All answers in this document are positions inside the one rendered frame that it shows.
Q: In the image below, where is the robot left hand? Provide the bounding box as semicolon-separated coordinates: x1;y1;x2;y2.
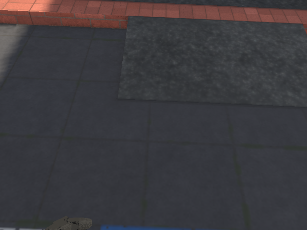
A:
42;216;92;230

